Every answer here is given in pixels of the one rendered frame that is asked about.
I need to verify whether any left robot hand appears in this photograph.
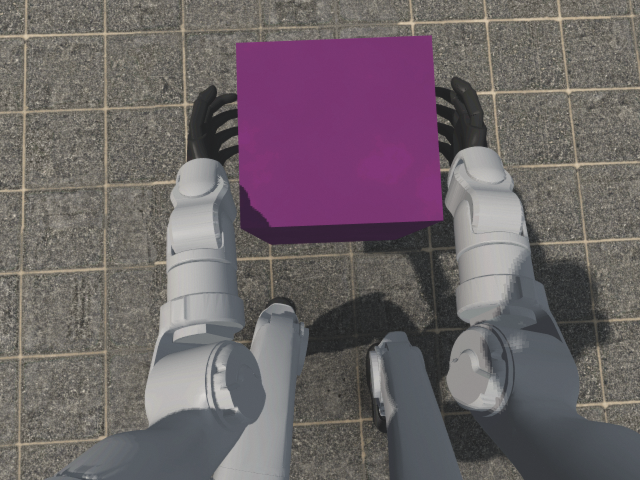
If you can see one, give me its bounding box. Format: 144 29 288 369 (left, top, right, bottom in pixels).
187 85 239 166

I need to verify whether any right robot shin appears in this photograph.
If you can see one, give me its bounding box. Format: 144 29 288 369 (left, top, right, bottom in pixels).
376 331 425 416

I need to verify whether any left robot shin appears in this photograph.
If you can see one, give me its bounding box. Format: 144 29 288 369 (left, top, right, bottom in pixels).
250 303 299 351

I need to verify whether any right robot forearm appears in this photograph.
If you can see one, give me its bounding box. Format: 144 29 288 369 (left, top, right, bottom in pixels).
445 146 580 396

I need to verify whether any right robot hand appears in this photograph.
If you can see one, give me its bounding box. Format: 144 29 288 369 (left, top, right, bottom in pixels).
435 76 488 167

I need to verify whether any right robot upper arm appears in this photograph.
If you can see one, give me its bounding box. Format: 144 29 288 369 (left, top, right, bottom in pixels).
446 323 640 480

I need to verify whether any left robot forearm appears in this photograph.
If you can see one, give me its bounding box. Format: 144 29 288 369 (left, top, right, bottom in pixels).
145 158 245 418

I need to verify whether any left robot upper arm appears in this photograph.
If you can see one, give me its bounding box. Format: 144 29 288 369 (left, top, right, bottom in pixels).
44 340 266 480

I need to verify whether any carton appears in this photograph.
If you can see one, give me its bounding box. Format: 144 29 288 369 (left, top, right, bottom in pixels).
236 35 443 245

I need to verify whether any robot shin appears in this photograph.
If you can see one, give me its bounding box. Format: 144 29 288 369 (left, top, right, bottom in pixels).
250 303 299 351
376 331 425 416

